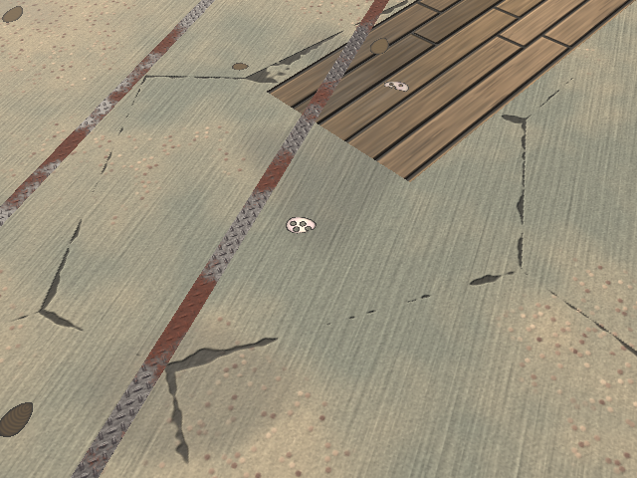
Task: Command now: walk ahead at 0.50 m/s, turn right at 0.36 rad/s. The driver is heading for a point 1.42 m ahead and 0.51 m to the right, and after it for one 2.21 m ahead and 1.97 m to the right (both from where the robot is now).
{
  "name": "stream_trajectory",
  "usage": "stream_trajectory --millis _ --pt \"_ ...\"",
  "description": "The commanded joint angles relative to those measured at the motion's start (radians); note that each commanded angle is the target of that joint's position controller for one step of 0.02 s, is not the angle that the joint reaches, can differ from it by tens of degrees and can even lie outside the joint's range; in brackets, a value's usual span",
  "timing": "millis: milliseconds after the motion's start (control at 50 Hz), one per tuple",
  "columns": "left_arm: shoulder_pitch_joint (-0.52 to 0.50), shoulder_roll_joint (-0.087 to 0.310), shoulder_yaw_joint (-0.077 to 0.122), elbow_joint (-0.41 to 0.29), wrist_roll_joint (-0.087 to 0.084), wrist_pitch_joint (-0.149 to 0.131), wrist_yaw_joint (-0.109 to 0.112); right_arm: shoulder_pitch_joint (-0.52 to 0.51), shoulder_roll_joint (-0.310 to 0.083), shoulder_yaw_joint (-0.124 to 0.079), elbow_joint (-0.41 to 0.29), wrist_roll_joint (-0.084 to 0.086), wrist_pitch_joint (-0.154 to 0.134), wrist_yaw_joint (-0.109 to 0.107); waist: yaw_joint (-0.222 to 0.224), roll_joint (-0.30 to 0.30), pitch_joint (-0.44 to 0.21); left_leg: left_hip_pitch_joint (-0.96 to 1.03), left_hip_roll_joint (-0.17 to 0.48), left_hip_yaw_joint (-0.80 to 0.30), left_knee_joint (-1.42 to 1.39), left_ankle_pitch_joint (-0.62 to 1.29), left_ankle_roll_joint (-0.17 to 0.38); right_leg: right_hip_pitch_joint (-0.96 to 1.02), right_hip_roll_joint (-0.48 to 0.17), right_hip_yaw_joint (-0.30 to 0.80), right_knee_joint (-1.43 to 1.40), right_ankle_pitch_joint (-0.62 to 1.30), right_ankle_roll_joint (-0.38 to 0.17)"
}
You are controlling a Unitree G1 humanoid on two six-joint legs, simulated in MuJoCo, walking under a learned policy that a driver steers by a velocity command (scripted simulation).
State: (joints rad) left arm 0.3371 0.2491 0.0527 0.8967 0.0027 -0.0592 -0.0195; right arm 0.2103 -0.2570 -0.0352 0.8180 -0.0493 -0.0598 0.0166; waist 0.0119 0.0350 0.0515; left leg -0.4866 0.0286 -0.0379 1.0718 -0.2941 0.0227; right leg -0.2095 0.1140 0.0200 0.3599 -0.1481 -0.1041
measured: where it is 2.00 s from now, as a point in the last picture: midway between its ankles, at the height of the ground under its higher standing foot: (463, 359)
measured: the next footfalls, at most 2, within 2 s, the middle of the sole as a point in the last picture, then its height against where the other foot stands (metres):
left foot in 0.32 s outside the picture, level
right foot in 0.86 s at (440, 460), level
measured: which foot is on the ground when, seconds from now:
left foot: up 0.00-0.30, down 0.32-0.88, up 0.90-1.00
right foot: down 0.00-0.34, up 0.36-0.84, down 0.86-1.00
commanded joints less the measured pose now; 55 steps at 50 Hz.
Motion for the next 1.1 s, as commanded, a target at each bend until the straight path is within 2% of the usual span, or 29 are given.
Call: stream_trajectory --millis 20,120,200,260,280,300,320,340,360,380,400,440,500,540,640,740,780,800,840,860,880,900,920,940,960,1000,1020,1060,1100 --pt "0.031 0.146 0.034 -0.047 -0.006 -0.016 0.009 0.011 -0.068 -0.009 -0.063 -0.002 0.01 0.002 -0.024 -0.094 -0.03 -0.103 0.034 0.014 -0.082 0.048 -0.046 0.045 -0.254 0.291 -0.183 0.194 -0.164" --pt "0.118 0.151 0.042 -0.039 -0.006 -0.006 0.012 -0.19 -0.054 0.006 -0.134 0.009 0.009 0.008 0.043 -0.103 -0.012 -0.135 0.023 0.026 -0.323 0.231 -0.078 0.081 -0.219 0.287 -0.171 0.201 -0.121" --pt "0.162 0.16 0.048 -0.044 0.007 0.001 0.019 -0.287 -0.058 0.014 -0.177 0.021 -0.002 0.008 0.076 -0.111 -0.021 -0.112 -0.012 0.024 -0.432 0.239 -0.071 0.147 -0.23 0.322 -0.092 0.307 -0.111" --pt "0.11 0.182 0.057 -0.072 0.014 0.005 0.028 -0.233 -0.088 0.007 -0.179 0.026 -0.015 0.002 0.031 -0.127 -0.036 0.039 -0.034 0.003 -0.533 0.169 -0.043 0.127 -0.243 0.369 -0.019 0.34 -0.073" --pt "0.08 0.191 0.06 -0.083 0.014 0.004 0.027 -0.165 -0.104 0.0 -0.16 0.028 -0.02 -0.004 -0.002 -0.129 -0.056 0.148 -0.052 0.008 -0.569 0.139 -0.03 0.095 -0.233 0.379 0.029 0.365 -0.056" --pt "0.059 0.193 0.06 -0.09 0.008 0.0 0.022 -0.058 -0.126 -0.011 -0.129 0.024 -0.03 -0.015 -0.057 -0.093 -0.103 0.308 -0.055 0.008 -0.638 0.148 -0.008 0.056 -0.188 0.356 0.148 0.384 -0.032" --pt "0.06 0.15 0.049 -0.107 -0.004 -0.009 0.013 0.069 -0.19 -0.029 -0.114 0.006 -0.043 -0.032 -0.108 0.003 -0.21 0.509 0.091 -0.127 -0.677 0.045 0.037 -0.028 -0.123 0.287 0.37 0.269 -0.004" --pt "0.107 0.06 0.028 -0.142 -0.033 -0.012 0.013 0.159 -0.273 -0.048 -0.12 -0.015 -0.035 -0.046 -0.112 0.174 -0.323 0.75 0.348 -0.466 -0.742 -0.124 0.106 -0.276 -0.001 0.142 0.637 -0.194 0.03" --pt "0.168 0.106 0.032 -0.15 -0.009 0.001 0.018 0.13 -0.277 -0.057 -0.11 -0.001 -0.016 -0.042 -0.05 0.249 -0.321 0.715 0.427 -0.734 -0.807 -0.201 0.176 -0.421 -0.008 0.084 0.779 -0.412 0.026" --pt "0.131 0.14 0.037 -0.12 0.013 0.017 0.019 0.066 -0.172 -0.037 -0.127 0.007 -0.009 -0.036 -0.034 0.08 -0.186 0.592 0.381 -0.619 -0.811 -0.257 0.167 -0.451 -0.082 0.095 0.842 -0.325 0.022" --pt "0.069 0.128 0.035 -0.123 0.02 0.02 0.006 0.024 -0.108 -0.022 -0.13 0.014 -0.011 -0.031 -0.033 0.008 -0.095 0.48 0.319 -0.46 -0.834 -0.163 0.148 -0.435 -0.109 0.084 0.819 -0.248 0.031" --pt "0.03 0.109 0.034 -0.136 0.034 0.036 -0.012 0.02 -0.085 -0.013 -0.112 0.015 -0.023 -0.031 -0.011 0.069 -0.043 0.385 0.243 -0.257 -0.872 0.059 0.114 -0.398 -0.152 0.064 0.771 -0.195 0.05" --pt "-0.006 0.099 0.031 -0.157 0.035 0.057 -0.03 0.067 -0.098 -0.02 -0.084 0.03 -0.047 -0.023 -0.001 0.07 -0.057 0.386 0.225 -0.129 -0.89 0.273 0.12 -0.414 -0.16 0.048 0.78 -0.13 0.065" --pt "-0.067 0.094 0.027 -0.18 0.035 0.062 -0.039 0.089 -0.108 -0.026 -0.071 0.034 -0.053 -0.021 -0.005 0.057 -0.048 0.407 0.231 -0.07 -0.91 0.321 0.131 -0.474 -0.172 0.044 0.769 -0.075 0.075" --pt "-0.22 0.072 0.011 -0.234 0.031 0.061 -0.054 0.139 -0.112 -0.03 -0.036 0.031 -0.047 -0.018 -0.03 0.046 -0.005 0.433 0.203 0.083 -0.922 0.405 0.122 -0.516 -0.178 0.0 0.581 0.079 0.087" --pt "-0.369 0.057 -0.008 -0.294 0.035 0.054 -0.069 0.205 -0.143 -0.04 0.002 0.03 -0.035 -0.026 -0.071 0.048 0.035 0.505 0.229 0.173 -0.894 0.48 0.1 -0.445 -0.167 -0.094 0.345 0.081 0.04" --pt "-0.378 0.064 -0.007 -0.305 0.04 0.054 -0.065 0.222 -0.157 -0.042 0.017 0.028 -0.022 -0.031 -0.068 0.052 0.029 0.556 0.238 0.211 -0.826 0.643 0.086 -0.395 -0.135 -0.134 0.288 0.0 0.007" --pt "-0.359 0.07 -0.003 -0.303 0.043 0.054 -0.06 0.225 -0.172 -0.044 0.023 0.027 -0.016 -0.035 -0.055 0.065 0.01 0.574 0.24 0.234 -0.758 0.813 0.078 -0.342 -0.102 -0.157 0.27 -0.056 -0.013" --pt "-0.206 0.095 0.013 -0.262 0.052 0.043 -0.044 0.243 -0.196 -0.045 0.039 0.028 -0.001 -0.039 0.014 0.073 -0.09 0.562 0.241 0.258 -0.502 1.03 0.074 -0.129 -0.023 -0.164 0.21 -0.128 -0.064" --pt "-0.034 0.122 0.03 -0.204 0.062 0.033 -0.03 0.231 -0.188 -0.04 0.03 0.032 0.003 -0.038 0.094 0.029 -0.185 0.438 0.219 0.28 -0.282 0.894 0.053 0.119 -0.025 -0.118 0.135 -0.072 -0.096" --pt "0.078 0.22 0.057 -0.185 0.071 0.03 -0.011 0.255 -0.101 -0.016 -0.021 0.043 -0.001 -0.027 0.114 -0.131 -0.32 0.12 0.158 0.281 0.04 0.38 0.017 0.446 -0.294 0.235 0.107 -0.21 -0.172" --pt "0.07 0.289 0.072 -0.198 0.029 0.038 -0.002 0.241 -0.093 -0.018 -0.068 0.043 -0.005 -0.016 0.082 -0.252 -0.409 -0.154 -0.026 0.168 0.32 -0.24 -0.024 0.573 -0.521 0.729 -0.045 -0.076 -0.281" --pt "0.06 0.258 0.068 -0.186 0.013 0.047 0.009 0.128 -0.15 -0.031 -0.079 0.032 -0.005 -0.015 0.11 -0.089 -0.303 -0.241 0.028 0.043 0.338 -0.141 -0.017 0.506 -0.479 0.569 -0.048 0.067 -0.257" --pt "0.009 0.207 0.053 -0.172 0.012 0.041 0.016 0.098 -0.118 -0.02 -0.087 0.046 -0.016 -0.011 0.072 -0.079 -0.178 -0.236 0.061 0.039 0.283 -0.072 -0.008 0.367 -0.441 0.418 -0.05 0.19 -0.234" --pt "-0.027 0.154 0.036 -0.159 0.012 0.033 0.016 0.119 -0.103 -0.015 -0.067 0.045 -0.018 -0.01 0.023 -0.043 -0.102 -0.17 0.094 0.034 0.178 -0.045 -0.005 0.234 -0.382 0.312 -0.075 0.282 -0.182" --pt "-0.081 0.108 0.016 -0.153 0.009 0.014 0.014 0.183 -0.092 -0.014 -0.032 0.015 0.015 -0.002 -0.043 -0.066 -0.069 -0.046 0.109 0.032 0.079 -0.025 -0.014 0.096 -0.306 0.193 -0.126 0.321 -0.134" --pt "-0.07 0.105 0.014 -0.145 0.007 0.002 0.01 0.194 -0.088 -0.016 -0.024 0.009 0.028 0.003 -0.047 -0.071 -0.072 -0.026 0.101 0.043 0.065 -0.013 -0.016 0.077 -0.292 0.175 -0.143 0.348 -0.135" --pt "-0.04 0.125 0.019 -0.12 0.001 -0.012 0.007 0.168 -0.075 -0.018 -0.028 0.01 0.038 0.012 -0.051 -0.076 -0.053 -0.059 0.099 0.054 0.015 0.042 -0.025 0.068 -0.276 0.145 -0.184 0.33 -0.139" --pt "-0.004 0.131 0.021 -0.098 0.0 -0.016 0.006 0.081 -0.07 -0.019 -0.052 0.011 0.04 0.016 -0.029 -0.079 -0.01 -0.135 0.108 0.058 -0.058 0.123 -0.034 0.083 -0.269 0.131 -0.22 0.296 -0.131"
Over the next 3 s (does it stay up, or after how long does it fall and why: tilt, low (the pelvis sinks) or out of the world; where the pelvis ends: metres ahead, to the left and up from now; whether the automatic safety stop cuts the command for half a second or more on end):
stays up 0.82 -0.28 -0.01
